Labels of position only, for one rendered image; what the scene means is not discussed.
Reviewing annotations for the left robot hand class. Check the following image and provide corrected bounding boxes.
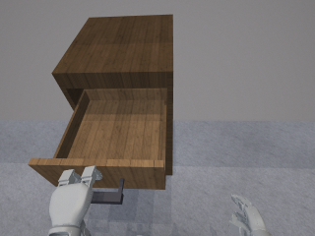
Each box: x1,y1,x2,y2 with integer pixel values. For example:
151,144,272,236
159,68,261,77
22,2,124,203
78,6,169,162
49,165,103,236

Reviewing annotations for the cabinet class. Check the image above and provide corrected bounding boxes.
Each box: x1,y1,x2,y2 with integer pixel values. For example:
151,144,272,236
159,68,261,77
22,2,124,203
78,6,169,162
51,14,173,176

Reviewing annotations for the right robot hand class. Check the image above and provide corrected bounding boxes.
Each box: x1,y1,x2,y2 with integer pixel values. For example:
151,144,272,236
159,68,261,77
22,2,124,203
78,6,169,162
228,194,268,236

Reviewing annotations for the handle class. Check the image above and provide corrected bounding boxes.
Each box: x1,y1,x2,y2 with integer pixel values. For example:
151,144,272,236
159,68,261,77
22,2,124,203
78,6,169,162
91,178,125,205

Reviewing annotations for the drawer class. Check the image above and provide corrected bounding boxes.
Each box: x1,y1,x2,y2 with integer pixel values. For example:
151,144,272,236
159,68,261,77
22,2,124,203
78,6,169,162
28,88,167,190

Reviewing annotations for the robot left forearm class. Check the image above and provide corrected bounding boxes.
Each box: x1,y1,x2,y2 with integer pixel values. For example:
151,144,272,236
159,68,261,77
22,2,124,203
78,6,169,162
47,224,82,236

